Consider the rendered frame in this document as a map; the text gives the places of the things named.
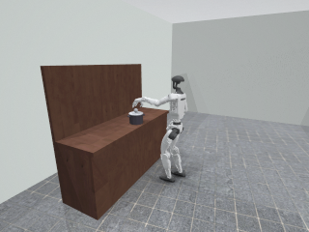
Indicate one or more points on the pot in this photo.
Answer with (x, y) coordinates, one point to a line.
(136, 119)

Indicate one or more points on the left robot hand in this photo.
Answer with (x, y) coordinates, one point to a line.
(136, 102)

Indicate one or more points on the lid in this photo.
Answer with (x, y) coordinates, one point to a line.
(138, 113)

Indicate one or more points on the table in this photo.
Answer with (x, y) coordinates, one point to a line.
(99, 154)

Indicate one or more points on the robot left upper arm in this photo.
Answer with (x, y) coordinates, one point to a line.
(169, 98)

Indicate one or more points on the robot left foot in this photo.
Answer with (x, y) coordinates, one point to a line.
(164, 178)

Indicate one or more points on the left robot forearm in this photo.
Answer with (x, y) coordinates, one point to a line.
(149, 100)

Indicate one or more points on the robot left thigh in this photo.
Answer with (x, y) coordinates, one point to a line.
(166, 141)

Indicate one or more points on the robot right upper arm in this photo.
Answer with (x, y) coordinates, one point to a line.
(185, 105)

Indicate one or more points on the right robot hand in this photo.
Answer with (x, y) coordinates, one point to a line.
(170, 125)

